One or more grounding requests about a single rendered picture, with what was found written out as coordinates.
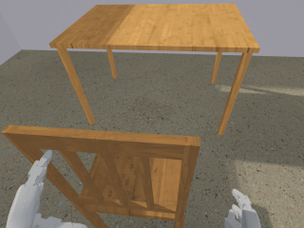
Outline table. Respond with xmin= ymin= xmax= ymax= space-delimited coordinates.
xmin=49 ymin=3 xmax=260 ymax=136

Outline right robot hand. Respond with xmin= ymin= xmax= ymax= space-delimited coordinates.
xmin=224 ymin=188 xmax=261 ymax=228

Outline left robot hand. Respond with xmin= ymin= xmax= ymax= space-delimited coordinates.
xmin=6 ymin=149 xmax=87 ymax=228

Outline chair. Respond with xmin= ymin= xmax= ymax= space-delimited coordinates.
xmin=1 ymin=124 xmax=200 ymax=228

